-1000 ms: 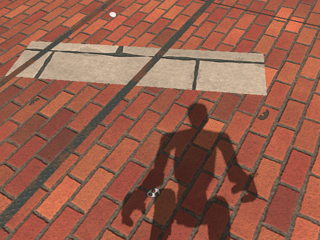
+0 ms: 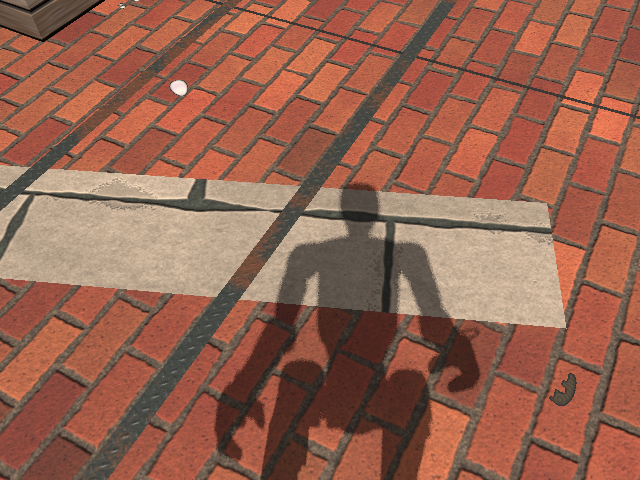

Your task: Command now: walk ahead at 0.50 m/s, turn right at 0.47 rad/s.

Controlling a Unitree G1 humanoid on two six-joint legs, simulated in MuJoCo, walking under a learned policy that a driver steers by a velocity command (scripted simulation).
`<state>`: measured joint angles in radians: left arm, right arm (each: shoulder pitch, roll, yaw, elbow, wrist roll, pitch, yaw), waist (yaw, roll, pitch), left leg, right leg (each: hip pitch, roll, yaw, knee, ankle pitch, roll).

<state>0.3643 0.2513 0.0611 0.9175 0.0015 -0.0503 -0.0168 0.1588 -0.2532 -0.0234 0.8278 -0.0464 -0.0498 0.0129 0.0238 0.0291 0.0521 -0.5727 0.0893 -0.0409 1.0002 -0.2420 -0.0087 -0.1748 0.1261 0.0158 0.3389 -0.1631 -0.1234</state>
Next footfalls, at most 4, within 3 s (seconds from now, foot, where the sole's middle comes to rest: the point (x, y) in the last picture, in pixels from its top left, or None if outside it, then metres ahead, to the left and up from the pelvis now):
0.28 left None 0.33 0.13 -0.78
0.80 right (434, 463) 0.51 -0.17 -0.78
1.38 left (403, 373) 0.71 -0.12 -0.78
1.72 right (454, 464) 0.51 -0.21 -0.78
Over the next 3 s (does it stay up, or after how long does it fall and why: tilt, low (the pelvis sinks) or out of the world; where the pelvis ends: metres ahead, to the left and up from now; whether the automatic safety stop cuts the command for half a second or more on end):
stays up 0.88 -0.46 0.00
